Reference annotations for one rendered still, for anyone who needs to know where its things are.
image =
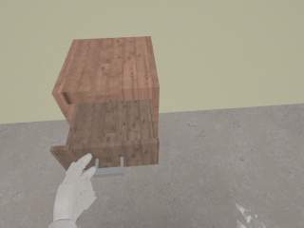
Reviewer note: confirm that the cabinet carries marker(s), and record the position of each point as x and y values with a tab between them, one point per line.
126	64

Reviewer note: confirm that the left robot hand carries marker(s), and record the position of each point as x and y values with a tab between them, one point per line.
69	204

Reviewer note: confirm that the drawer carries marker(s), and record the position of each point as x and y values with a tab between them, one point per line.
109	131

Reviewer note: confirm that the handle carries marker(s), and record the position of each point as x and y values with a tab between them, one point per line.
103	95
109	171

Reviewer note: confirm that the robot left forearm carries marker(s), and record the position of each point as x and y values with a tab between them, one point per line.
63	223

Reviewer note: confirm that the right robot hand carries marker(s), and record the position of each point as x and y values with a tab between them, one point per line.
249	215

